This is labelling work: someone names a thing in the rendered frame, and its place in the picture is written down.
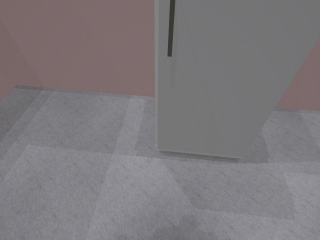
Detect fridge door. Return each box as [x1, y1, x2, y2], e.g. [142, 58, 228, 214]
[157, 0, 320, 157]

